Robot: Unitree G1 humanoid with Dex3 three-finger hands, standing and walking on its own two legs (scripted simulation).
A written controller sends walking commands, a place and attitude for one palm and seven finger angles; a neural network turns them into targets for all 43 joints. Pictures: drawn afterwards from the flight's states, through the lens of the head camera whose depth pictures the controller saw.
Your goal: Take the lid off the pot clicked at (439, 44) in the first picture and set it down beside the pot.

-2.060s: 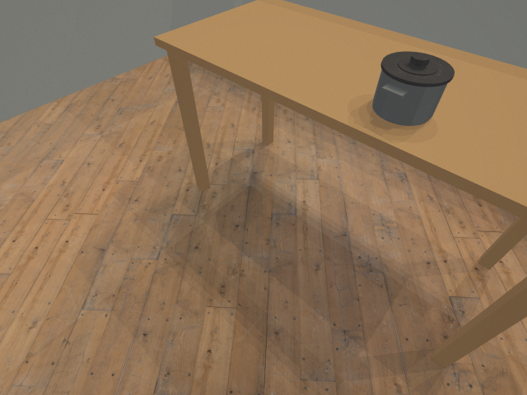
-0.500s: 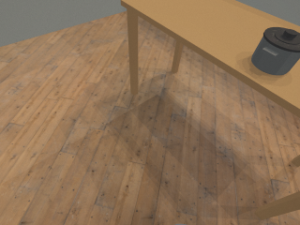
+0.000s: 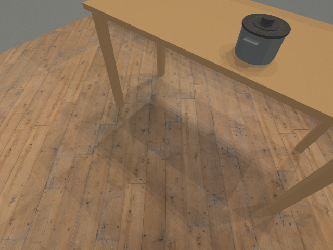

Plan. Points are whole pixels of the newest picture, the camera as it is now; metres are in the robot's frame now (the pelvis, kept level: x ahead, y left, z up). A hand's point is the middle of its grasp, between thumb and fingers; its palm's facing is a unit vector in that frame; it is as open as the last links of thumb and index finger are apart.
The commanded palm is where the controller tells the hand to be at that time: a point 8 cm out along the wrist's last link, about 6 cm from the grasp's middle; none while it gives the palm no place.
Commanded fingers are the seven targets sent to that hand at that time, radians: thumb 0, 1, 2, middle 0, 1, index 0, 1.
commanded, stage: turn to face it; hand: left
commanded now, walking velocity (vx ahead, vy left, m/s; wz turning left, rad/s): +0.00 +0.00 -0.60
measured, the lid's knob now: (268, 19) +0.83 -0.25 +0.15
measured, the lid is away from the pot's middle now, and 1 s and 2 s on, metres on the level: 0.00 0.00 0.00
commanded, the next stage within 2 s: take the last steps up to it in 0.82 s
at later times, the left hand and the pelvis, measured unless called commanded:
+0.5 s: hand (116, 231) +0.18 +0.16 -0.15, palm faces -0.29 -0.91 -0.30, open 7.3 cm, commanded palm none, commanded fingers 0.00 0.90 0.90 -0.20 -0.30 -0.20 -0.30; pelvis +0.00 -0.01 -0.01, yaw -18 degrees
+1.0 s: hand (118, 232) +0.18 +0.16 -0.17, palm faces -0.45 -0.87 -0.20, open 7.3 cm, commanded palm none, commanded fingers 0.00 0.90 0.90 -0.20 -0.30 -0.20 -0.30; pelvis +0.03 +0.01 +0.00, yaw -29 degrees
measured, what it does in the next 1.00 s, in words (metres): steps on the spot, turning right: left foot, then right foot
